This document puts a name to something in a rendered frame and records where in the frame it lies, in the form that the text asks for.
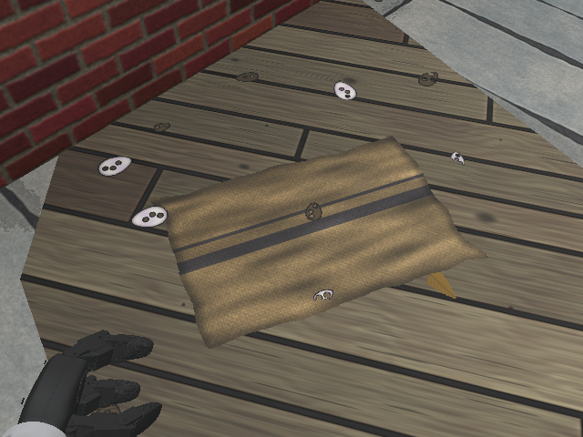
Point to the left robot hand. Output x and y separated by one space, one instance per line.
63 395

